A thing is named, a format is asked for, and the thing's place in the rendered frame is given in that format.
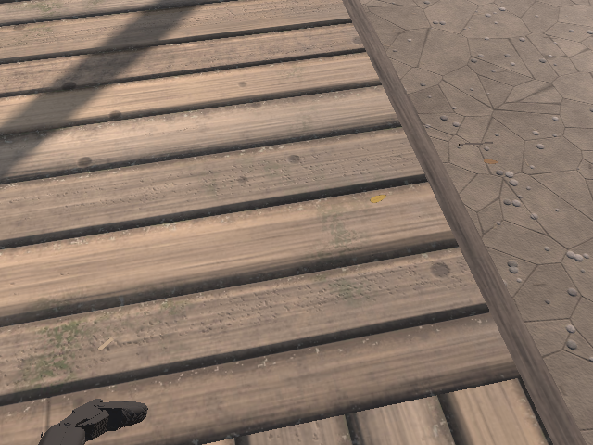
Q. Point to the robot left hand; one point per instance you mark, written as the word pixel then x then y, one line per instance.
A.
pixel 93 419

